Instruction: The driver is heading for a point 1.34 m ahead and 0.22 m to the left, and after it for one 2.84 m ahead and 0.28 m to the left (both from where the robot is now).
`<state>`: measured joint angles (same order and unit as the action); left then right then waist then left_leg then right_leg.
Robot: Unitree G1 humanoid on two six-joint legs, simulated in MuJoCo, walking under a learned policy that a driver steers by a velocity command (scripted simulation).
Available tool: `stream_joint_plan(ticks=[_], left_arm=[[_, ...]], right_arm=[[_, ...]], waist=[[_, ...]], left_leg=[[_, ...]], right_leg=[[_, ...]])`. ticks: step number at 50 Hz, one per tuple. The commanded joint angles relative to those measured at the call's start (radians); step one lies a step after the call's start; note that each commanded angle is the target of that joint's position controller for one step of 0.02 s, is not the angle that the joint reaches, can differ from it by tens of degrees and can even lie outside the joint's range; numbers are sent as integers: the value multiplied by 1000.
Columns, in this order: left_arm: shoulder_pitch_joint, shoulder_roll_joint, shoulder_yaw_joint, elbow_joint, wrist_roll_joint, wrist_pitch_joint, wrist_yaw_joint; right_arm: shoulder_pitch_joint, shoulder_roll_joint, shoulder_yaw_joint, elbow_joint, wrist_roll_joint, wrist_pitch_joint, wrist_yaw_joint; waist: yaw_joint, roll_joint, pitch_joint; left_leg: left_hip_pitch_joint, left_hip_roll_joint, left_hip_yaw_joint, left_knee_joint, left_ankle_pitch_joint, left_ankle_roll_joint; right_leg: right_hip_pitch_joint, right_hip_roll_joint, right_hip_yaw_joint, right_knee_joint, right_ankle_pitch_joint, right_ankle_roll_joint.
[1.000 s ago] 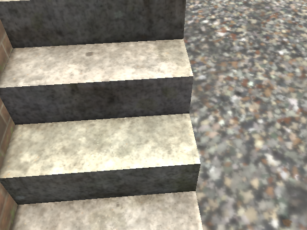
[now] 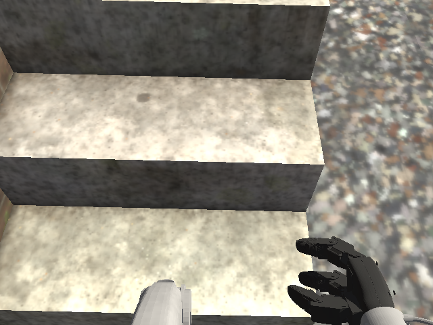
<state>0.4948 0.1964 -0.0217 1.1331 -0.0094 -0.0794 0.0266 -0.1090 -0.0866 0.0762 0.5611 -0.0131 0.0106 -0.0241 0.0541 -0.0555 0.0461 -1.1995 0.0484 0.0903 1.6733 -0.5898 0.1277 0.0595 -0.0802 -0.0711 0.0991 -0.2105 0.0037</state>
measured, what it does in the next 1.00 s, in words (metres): climbs: left foot 0.20 m higher, then right foot 0.20 m higher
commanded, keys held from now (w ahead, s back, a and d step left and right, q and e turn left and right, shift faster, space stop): w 1.00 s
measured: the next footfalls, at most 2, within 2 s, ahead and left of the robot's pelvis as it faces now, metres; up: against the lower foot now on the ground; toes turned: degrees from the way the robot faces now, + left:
left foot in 0.04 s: +0.20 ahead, +0.12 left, +0.20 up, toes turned +4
right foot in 0.58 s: +0.47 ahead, -0.03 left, +0.39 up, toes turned -7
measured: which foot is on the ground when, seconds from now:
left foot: up 0.00-0.02, down 0.04-0.62, up 0.64-1.00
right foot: down 0.00-0.04, up 0.06-0.56, down 0.58-1.00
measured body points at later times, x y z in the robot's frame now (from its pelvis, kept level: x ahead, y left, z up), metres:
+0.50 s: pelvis +0.24 +0.05 +0.19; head +0.30 +0.09 +0.64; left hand +0.49 +0.15 +0.10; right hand +0.10 -0.14 +0.08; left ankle +0.15 +0.12 -0.56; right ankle +0.39 -0.05 -0.27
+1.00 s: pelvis +0.50 +0.07 +0.39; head +0.51 +0.05 +0.84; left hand +0.41 +0.28 +0.25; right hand +0.76 -0.05 +0.34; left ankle +0.62 +0.18 -0.04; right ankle +0.43 -0.03 -0.36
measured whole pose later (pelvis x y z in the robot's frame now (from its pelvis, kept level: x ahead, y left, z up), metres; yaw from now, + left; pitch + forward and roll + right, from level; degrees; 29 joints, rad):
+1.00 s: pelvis +0.50 +0.07 +0.39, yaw +0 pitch +1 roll +3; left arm 0.50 0.11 0.02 1.10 0.01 -0.14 -0.01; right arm -0.04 0.00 0.05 0.56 0.03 0.00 -0.05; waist 0.04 0.00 0.00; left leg -1.32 -0.04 0.05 1.99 -0.27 0.14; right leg -0.05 -0.06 -0.11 0.29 -0.26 -0.02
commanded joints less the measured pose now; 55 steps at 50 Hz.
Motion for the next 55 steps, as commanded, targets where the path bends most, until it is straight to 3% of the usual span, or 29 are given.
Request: stream_joint_plan(ticks=[1,2,3,4,5,7,8,10,14,18,22,25,27,28,29,30,31,32,33,35,37,42,45,47,49,51,53,54,55], left_arm=[[-76,286,57,-116,-46,-15,1],[-98,335,87,-128,-53,-20,-10],[-157,253,82,-195,-50,-29,-40],[-202,168,83,-242,21,-22,-77],[-137,63,74,-251,56,-13,-83],[-213,-30,47,-350,86,10,-77],[-210,-60,34,-359,85,21,-56],[-229,-145,-2,-391,58,40,-31],[-310,-63,0,-427,51,27,-17],[-496,-164,-33,-480,22,20,12],[-708,-146,-48,-597,46,51,-38],[-701,-159,-58,-598,28,92,-65],[-610,-149,-54,-561,8,76,-53],[-460,-129,-38,-521,-8,84,-52],[-292,-52,-7,-503,16,73,-46],[-147,20,31,-447,32,62,-42],[-14,153,82,-359,44,69,-16],[-16,194,114,-322,34,102,-4],[-200,147,106,-301,-6,77,-15],[-256,-3,72,-189,11,14,-15],[-217,-132,36,-82,40,-24,-27],[-116,-49,27,-21,29,-88,-61],[-127,31,49,-84,34,-88,-82],[-74,43,59,-104,42,-78,-55],[14,73,76,-80,24,-74,-4],[-17,91,75,-135,-14,-74,20],[21,222,103,-139,-37,-103,0],[-5,251,116,-164,-43,-103,-23],[-2,188,112,-211,-34,-106,-55]], right_arm=[[382,-98,-51,68,2,-1,7],[509,-186,-90,102,-15,-14,3],[636,-321,-135,170,-36,-22,-14],[662,-417,-170,214,-25,4,-39],[470,-394,-180,211,-14,10,-30],[271,-217,-138,313,8,-7,2],[270,-97,-108,366,2,-29,8],[324,-20,-87,478,-14,-76,15],[400,-100,-104,538,6,-134,38],[618,-135,-97,597,8,-162,31],[698,-111,-95,598,21,-136,14],[810,-136,-113,578,18,-112,-32],[774,-160,-105,533,16,-116,-33],[744,-221,-114,500,15,-138,-31],[703,-304,-143,459,20,-166,0],[635,-327,-154,429,42,-194,34],[653,-231,-149,362,78,-193,64],[527,-264,-182,339,24,-178,82],[454,-138,-171,270,8,-157,62],[330,-3,-122,142,-21,-141,4],[409,74,-84,136,-4,-118,-13],[267,87,-61,83,51,-73,-50],[85,41,-55,-51,36,-46,-42],[18,-18,-70,-97,25,-23,-23],[51,22,-50,-80,38,3,-20],[28,-30,-46,-63,82,-2,-16],[346,-99,-79,48,56,-8,-5],[418,-155,-102,88,25,-21,4],[505,-268,-140,143,-19,-11,0]], waist=[[-248,-129,-376],[-311,-149,-468],[-328,220,-475],[-292,378,-500],[-168,205,-400],[4,70,-37],[39,41,18],[55,109,53],[47,24,48],[-52,108,60],[-88,123,25],[-157,165,-66],[-68,184,-183],[34,227,-343],[99,287,-387],[192,334,-468],[185,24,-535],[198,-12,-556],[71,24,-348],[-23,147,-20],[-116,146,44],[-118,65,64],[-114,37,128],[-84,-25,103],[-91,-107,7],[-99,-53,-128],[-199,-188,-375],[-219,-233,-428],[-211,-16,-439]], left_leg=[[915,-135,117,-284,170,21],[1002,-141,-24,-474,105,32],[1146,82,-506,-828,79,98],[1129,208,-1033,-1321,-95,98],[982,288,-1165,-1407,-331,54],[653,199,-851,-1262,-457,14],[569,159,-646,-1194,-277,-8],[579,131,-472,-1207,-73,-4],[676,94,-236,-1312,230,-22],[1004,183,-276,-1408,331,12],[990,105,-179,-1515,358,-14],[1235,150,-123,-1670,866,67],[1212,192,-22,-1497,1951,47],[1199,200,-15,-1313,2257,30],[1267,250,-80,-1121,2311,51],[1157,220,-99,-860,2156,59],[774,11,-93,-508,1365,-11],[679,-180,-155,-10,468,-35],[472,-125,-244,334,448,-39],[229,-102,-229,567,374,-11],[144,-114,-268,605,349,21],[-152,-207,-202,862,356,22],[-165,-165,-142,617,351,2],[-53,-111,-51,425,375,-18],[95,-30,54,258,307,7],[528,-88,160,-253,107,42],[782,-162,114,-394,58,40],[876,-163,-32,-549,3,42],[973,24,-506,-819,-203,104]], right_leg=[[-211,-182,-20,249,1716,-186],[-153,-157,10,555,1735,-141],[-422,-14,68,951,964,-68],[-588,193,248,1302,46,-57],[-703,194,398,1674,80,-61],[-907,122,236,1813,190,-89],[-938,125,232,1843,186,-101],[-1091,148,254,2035,121,-128],[-1188,117,206,1819,180,-111],[-1608,120,153,2249,0,-135],[-1453,61,-67,1825,1,-122],[-1251,24,-190,1529,-208,-152],[-837,137,-271,1257,-240,-190],[-597,195,-208,1262,-202,-198],[-506,189,-125,1042,-290,-217],[-256,136,46,892,-236,-246],[-9,-159,629,535,-285,-371],[-103,-238,1053,199,-534,-435],[-260,-212,915,213,-607,-366],[-499,-185,622,263,-465,-258],[-572,-123,390,295,-267,-163],[-495,-147,212,229,-2,-138],[-528,-95,123,119,-49,-90],[-508,-99,103,13,-22,-132],[-315,-135,79,-89,229,-199],[-293,-111,-65,11,1123,-196],[-47,-200,-26,333,1730,-221],[-35,-174,-13,547,1662,-208],[-247,-77,28,855,1288,-156]])
Velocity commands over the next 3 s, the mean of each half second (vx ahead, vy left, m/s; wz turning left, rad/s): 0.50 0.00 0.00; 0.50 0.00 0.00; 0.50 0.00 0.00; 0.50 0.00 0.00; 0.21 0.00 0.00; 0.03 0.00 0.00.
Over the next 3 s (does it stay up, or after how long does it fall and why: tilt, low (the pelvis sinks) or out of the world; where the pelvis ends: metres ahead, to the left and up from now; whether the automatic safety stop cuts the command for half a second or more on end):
stays up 1.23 0.26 0.97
